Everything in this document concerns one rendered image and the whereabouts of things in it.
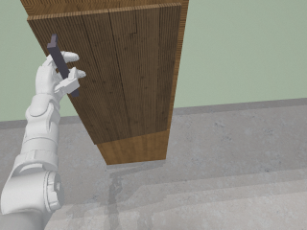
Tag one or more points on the robot left upper arm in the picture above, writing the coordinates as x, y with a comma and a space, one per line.
29, 200

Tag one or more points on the robot left hand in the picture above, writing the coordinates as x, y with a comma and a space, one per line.
48, 81

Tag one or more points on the handle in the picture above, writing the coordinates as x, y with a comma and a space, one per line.
58, 59

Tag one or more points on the robot left forearm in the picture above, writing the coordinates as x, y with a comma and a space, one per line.
39, 150

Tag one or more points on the cupboard door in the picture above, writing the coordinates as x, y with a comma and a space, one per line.
128, 55

